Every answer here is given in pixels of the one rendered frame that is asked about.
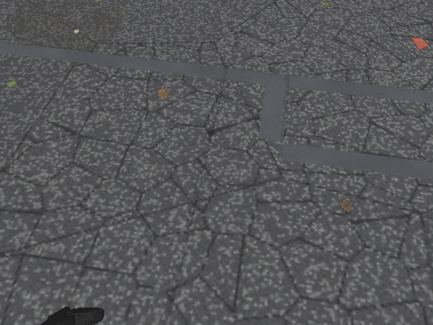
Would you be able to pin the left robot hand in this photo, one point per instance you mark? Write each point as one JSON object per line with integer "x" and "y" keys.
{"x": 79, "y": 316}

